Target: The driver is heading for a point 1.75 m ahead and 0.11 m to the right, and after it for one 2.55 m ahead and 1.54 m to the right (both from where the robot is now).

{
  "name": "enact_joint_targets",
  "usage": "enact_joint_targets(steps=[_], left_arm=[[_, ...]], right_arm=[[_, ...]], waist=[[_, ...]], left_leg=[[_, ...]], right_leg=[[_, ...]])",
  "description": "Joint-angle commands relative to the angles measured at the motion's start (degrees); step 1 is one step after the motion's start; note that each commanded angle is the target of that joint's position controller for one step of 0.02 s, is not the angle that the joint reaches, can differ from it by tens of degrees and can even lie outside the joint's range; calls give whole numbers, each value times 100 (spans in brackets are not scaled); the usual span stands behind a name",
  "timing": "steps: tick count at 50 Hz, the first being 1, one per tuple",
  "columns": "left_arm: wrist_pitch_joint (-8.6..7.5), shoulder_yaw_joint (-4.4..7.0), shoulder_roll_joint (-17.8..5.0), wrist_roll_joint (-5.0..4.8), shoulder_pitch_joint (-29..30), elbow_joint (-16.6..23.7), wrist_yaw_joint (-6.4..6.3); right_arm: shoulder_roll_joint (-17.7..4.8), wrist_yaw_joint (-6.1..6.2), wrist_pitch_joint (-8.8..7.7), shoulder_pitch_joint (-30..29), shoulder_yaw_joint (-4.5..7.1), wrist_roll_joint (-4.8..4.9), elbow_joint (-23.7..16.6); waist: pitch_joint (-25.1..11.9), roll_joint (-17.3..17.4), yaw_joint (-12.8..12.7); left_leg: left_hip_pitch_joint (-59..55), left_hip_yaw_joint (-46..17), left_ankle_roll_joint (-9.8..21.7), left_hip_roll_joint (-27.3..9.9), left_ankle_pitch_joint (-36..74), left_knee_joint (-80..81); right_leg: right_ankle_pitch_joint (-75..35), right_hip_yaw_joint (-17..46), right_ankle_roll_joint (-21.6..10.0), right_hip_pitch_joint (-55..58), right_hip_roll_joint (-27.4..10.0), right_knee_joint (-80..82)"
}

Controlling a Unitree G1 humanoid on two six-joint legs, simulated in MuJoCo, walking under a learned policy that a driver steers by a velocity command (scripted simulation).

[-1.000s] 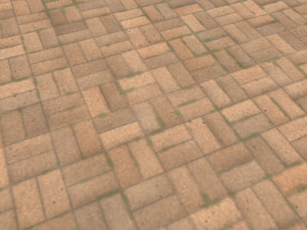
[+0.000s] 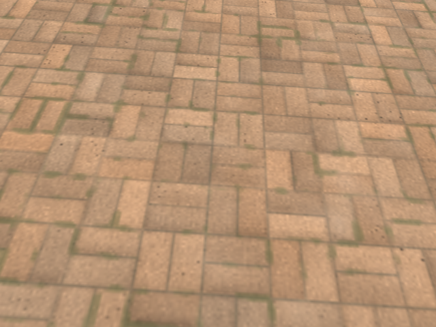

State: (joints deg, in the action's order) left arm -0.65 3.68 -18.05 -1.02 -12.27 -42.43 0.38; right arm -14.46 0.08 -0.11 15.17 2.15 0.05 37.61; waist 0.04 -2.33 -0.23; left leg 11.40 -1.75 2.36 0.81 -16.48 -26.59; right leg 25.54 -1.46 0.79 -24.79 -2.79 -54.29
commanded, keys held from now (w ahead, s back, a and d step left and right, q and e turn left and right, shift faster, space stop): w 1.00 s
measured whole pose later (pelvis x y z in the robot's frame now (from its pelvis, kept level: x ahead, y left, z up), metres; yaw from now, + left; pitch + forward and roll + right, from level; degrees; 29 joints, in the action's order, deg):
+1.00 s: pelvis +0.47 -0.02 -0.01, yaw +0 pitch +2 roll +0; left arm -3.8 1.8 -17.3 -1.4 -19.8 -47.1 0.3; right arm -15.8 -2.0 -5.0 8.4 2.5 0.3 39.5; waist 2.9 -0.8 -1.5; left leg 22.7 3.1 3.5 2.3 -8.4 -29.3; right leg 24.8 2.6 -2.2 -17.0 -0.3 -65.8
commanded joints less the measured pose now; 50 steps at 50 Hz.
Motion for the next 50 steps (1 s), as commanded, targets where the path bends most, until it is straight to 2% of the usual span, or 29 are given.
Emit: enact_joint_targets(steps=[1, 4, 7, 12, 15, 16, 17, 18, 19, 20, 21, 22, 23, 24, 26, 28, 33, 36, 39, 41, 42, 43, 44, 45, 46, 47, 48, 49, 50], left_arm=[[-256, 212, -630, 19, 572, 497, 29], [-352, 144, -407, 24, 596, 434, 86], [-374, 55, -256, 21, 891, 509, 121], [-417, -1, -332, -42, 1209, 687, 228], [-465, 29, -485, -56, 935, 677, 257], [-471, 73, -551, -40, 602, 588, 233], [-472, 181, -743, -23, -77, 388, 175], [-478, 286, -1092, 10, -1022, 231, 117], [-465, 410, -1738, 117, -1469, 142, 144], [-496, 259, -1169, 51, -1390, 167, 174], [-494, 161, -908, 55, -1013, 204, 155], [-477, 115, -769, 89, -707, 269, 145], [-463, 69, -623, 118, -495, 292, 147], [-478, 33, -541, 172, -356, 323, 135], [-532, 34, -522, 141, -310, 303, 120], [-573, 50, -584, 98, -375, 215, 104], [-489, 65, -703, 54, -680, 5, 10], [-424, 84, -804, 7, -1057, -178, -19], [-319, 103, -835, -17, -1255, -331, -39], [-257, 135, -908, -27, -1224, -373, -70], [-234, 158, -989, -17, -1166, -367, -90], [-196, 167, -1034, -5, -1067, -355, -107], [-166, 119, -945, 23, -1000, -312, -130], [-189, -23, -603, 187, -1084, -151, -150], [-310, -212, 82, 104, -1932, -112, -68], [-423, -80, -597, -38, -1337, -145, -22], [-493, -13, -795, -168, -732, 67, 12], [-530, -39, -714, -121, -442, 135, -5], [-521, -12, -674, -19, -329, 145, -10]], right_arm=[[-968, 76, -251, 172, 266, -4, -196], [-925, 84, -340, 230, 270, -13, -159], [-1068, 61, -375, 351, 318, 25, -59], [-1252, 2, -362, 640, 378, 117, 171], [-1298, -5, -311, 621, 397, 139, 250], [-1289, -1, -289, 554, 385, 131, 259], [-1139, 6, -278, 594, 326, 91, 278], [-832, 21, -281, 615, 199, -7, 184], [-329, 39, -393, 1077, 53, 46, -59], [-861, 40, -489, 807, 172, 146, 17], [-1127, -5, -530, 399, 255, 262, -60], [-1070, -6, -542, 175, 226, 228, -77], [-980, -14, -541, 24, 222, 126, -81], [-907, -27, -511, 81, 231, 93, -49], [-742, -42, -429, 228, 209, 80, 45], [-676, -21, -370, 47, 195, 31, -6], [-424, -86, -480, -908, 85, 28, -236], [-365, -196, -548, -1509, 46, 75, -395], [-427, -310, -590, -1849, 59, 103, -547], [-545, -356, -602, -1753, 102, 92, -559], [-668, -346, -595, -1505, 157, 80, -507], [-844, -310, -583, -939, 254, 70, -366], [-1102, -244, -566, -48, 380, 63, -123], [-1526, -158, -517, 992, 479, -4, 61], [-1734, -209, -534, 1022, 497, -12, 148], [-1123, -195, -529, 941, 361, 64, 105], [-971, -166, -518, 543, 296, 64, 88], [-924, -163, -512, 195, 270, 38, 70], [-808, -179, -517, -42, 240, -4, 57]], waist=[[493, 1160, 227], [323, 919, 224], [346, 939, 351], [554, 864, 457], [501, 884, 237], [338, 853, 17], [-98, 713, -284], [-893, 134, -669], [-1549, -1675, -458], [-1365, -1121, -592], [-676, -766, -497], [-355, -324, -368], [-80, -136, -264], [-19, -253, -111], [-10, -307, 12], [141, -147, 42], [357, -79, -258], [496, -30, -493], [566, -62, -497], [429, -157, -324], [211, -269, -155], [-191, -332, 188], [-800, -266, 641], [-1736, 474, 927], [-2439, 1932, 343], [-2028, 1269, 676], [-1129, 1000, 620], [-657, 435, 431], [-322, 338, 261]], left_leg=[[-817, -1988, 949, -1442, -1352, 1927], [-888, -1389, 919, -1274, -374, 1971], [-656, -1032, 915, -1235, 71, 1968], [-566, -984, 965, -1496, 165, 1830], [-718, -1026, 839, -1619, 472, 1547], [-649, -888, 727, -1499, 1100, 1147], [-448, -606, 572, -1200, 1970, 249], [297, -196, 305, -806, 1658, -1469], [2345, 90, -176, 203, -961, -3651], [3043, -623, -190, 92, -1518, -4441], [3429, -557, -71, -242, -1086, -4640], [3319, -388, -16, -503, -601, -4495], [3230, -340, -24, -658, -225, -4175], [2922, -355, -37, -796, 70, -3962], [2671, -254, -134, -819, 345, -3752], [2862, -192, -267, -835, 664, -3391], [2753, 53, -361, -689, 2052, -1522], [2607, 182, -300, -528, 2395, -779], [2731, 150, -123, -423, 2083, -365], [2473, 196, 44, -301, 1633, -204], [2049, 302, 143, -147, 1374, -207], [1248, 460, 294, 37, 1304, -130], [-146, 439, 498, -13, 1561, -89], [-2067, -917, 871, -1205, 1757, -416], [-3707, -3783, 1792, -2361, 346, 257], [-3428, -3846, 1545, -2174, -294, 721], [-2644, -2926, 1330, -1995, -12, 875], [-1806, -2355, 1222, -1787, 676, 1020], [-1172, -1916, 1194, -1577, 1239, 1189]], right_leg=[[-869, 312, -74, -1888, -268, -437], [-1693, 212, 34, -1731, -242, 203], [-2077, 136, 143, -1244, -145, 1190], [-1978, 131, -3, -806, -67, 1997], [-1750, 57, -261, -289, 6, 2325], [-1740, -69, -363, 252, 136, 2494], [-1692, -137, -502, 1242, 263, 2562], [-1526, 742, -812, 2662, -500, 2593], [-127, 3613, -1715, 4237, -1832, 3445], [837, 4437, -1749, 4067, -1899, 4079], [768, 3680, -1546, 3550, -1823, 4069], [193, 3043, -1426, 2990, -1590, 4073], [-369, 2569, -1391, 2520, -1347, 4183], [-818, 2198, -1334, 2167, -1167, 4321], [-1500, 1741, -1398, 1872, -1010, 4539], [-2128, 1380, -1457, 1770, -971, 4684], [-2963, 587, -1227, 1846, -674, 4745], [-2887, 544, -1212, 2122, -798, 4704], [-3249, 611, -1176, 2754, -1063, 4438], [-4037, 614, -1076, 3104, -1173, 4084], [-4955, 583, -1019, 3210, -1156, 3733], [-5914, 460, -933, 3194, -1036, 3024], [-6007, 258, -756, 2693, -776, 1917], [-3970, 83, -575, 1334, -408, 43], [657, 508, -284, -846, 695, -1703], [733, 1048, -331, -1483, 403, -2157], [227, 850, -366, -1762, 133, -2101], [-276, 681, -338, -1604, -142, -1817], [-570, 624, -275, -1430, -301, -1496]])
